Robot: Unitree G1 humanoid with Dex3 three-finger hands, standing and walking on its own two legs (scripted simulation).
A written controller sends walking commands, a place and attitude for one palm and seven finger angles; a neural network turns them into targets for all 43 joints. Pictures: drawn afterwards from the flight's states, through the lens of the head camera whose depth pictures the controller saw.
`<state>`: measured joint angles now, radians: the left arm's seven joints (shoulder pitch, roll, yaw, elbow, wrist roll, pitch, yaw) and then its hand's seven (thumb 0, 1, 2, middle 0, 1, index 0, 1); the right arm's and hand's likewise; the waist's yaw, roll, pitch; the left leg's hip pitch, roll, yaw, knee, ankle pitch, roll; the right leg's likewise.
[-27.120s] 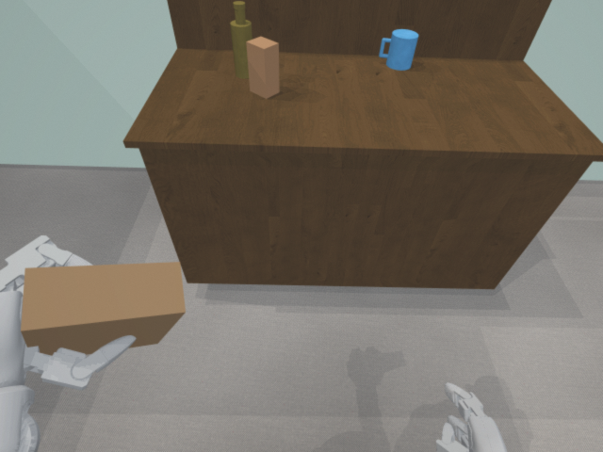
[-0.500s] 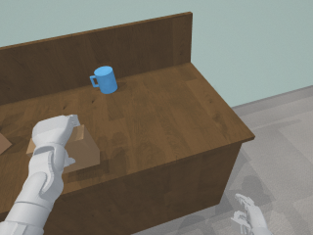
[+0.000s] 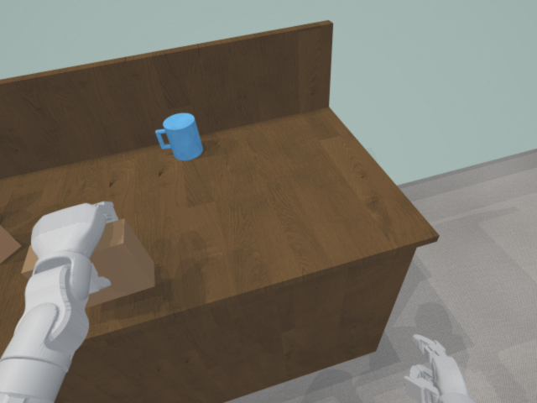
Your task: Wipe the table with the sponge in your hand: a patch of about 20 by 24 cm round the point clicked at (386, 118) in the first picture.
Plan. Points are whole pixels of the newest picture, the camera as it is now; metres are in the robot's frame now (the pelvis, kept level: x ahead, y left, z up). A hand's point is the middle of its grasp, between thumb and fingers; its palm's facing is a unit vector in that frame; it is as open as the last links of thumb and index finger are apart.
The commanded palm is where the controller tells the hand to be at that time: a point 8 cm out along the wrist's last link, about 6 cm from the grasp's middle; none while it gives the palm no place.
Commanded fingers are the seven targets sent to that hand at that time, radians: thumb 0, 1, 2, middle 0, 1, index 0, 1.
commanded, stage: move the sponge above the wiping area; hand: left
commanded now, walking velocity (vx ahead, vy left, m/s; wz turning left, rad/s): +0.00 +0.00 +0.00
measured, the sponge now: (102, 274) +0.27 +0.32 +0.05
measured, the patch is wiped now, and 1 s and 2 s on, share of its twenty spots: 0.00 0.00 0.00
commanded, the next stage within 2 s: lower the sponge onto the table in 1.30 s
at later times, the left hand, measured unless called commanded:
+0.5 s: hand (88, 258) +0.27 +0.32 +0.10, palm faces -0.02 -0.07 -1.00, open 9.5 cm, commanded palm +0.25 +0.29 +0.16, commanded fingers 0.00 0.10 1.30 -1.20 -1.60 -1.20 -1.60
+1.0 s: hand (108, 257) +0.28 +0.30 +0.08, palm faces -0.11 -0.09 -0.99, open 9.5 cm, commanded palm +0.26 +0.29 +0.16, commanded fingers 0.00 0.10 1.30 -1.20 -1.60 -1.20 -1.60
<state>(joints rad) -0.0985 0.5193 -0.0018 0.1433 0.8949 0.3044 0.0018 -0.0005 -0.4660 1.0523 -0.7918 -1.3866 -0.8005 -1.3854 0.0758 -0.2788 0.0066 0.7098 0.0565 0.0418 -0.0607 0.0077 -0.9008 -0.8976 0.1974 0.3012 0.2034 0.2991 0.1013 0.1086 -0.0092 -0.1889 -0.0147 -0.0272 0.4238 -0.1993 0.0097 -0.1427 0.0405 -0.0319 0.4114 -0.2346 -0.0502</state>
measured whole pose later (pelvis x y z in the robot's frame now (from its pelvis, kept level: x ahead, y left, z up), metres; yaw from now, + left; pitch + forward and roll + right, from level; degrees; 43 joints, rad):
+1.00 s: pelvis +0.00 +0.00 +0.00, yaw +0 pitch -2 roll +0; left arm -0.16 0.48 -0.11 0.21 0.89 0.47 -0.09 0.00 -0.46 1.05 -0.79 -1.39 -0.80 -1.39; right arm 0.06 -0.29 0.03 0.69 0.08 0.08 -0.05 0.01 -0.90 -0.90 0.20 0.30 0.20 0.30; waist 0.08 0.13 -0.02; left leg -0.20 -0.02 -0.03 0.42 -0.19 0.02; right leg -0.15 0.03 -0.03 0.42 -0.23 -0.04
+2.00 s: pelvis +0.00 +0.00 +0.00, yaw +1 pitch -2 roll +0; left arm -0.07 0.46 -0.14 0.13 0.93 0.31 -0.10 0.00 -0.46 1.05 -0.80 -1.41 -0.81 -1.40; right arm 0.07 -0.29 0.02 0.68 0.05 0.05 -0.08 0.01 -0.90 -0.90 0.20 0.30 0.20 0.30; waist 0.09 0.11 0.00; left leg -0.20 -0.02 -0.04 0.45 -0.21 0.01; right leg -0.16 0.03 -0.04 0.44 -0.25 -0.05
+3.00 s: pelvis +0.00 +0.01 -0.01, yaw +0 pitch +2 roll -1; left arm -0.30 0.48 -0.03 0.50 0.97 0.20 0.06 0.00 -0.48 1.06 -0.81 -1.40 -0.82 -1.39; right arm 0.14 -0.27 0.00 0.72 0.06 0.07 -0.06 0.01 -0.90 -0.90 0.20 0.30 0.21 0.30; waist 0.05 0.08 -0.05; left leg -0.32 -0.02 -0.03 0.51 -0.23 0.02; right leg -0.27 0.04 -0.03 0.48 -0.25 -0.04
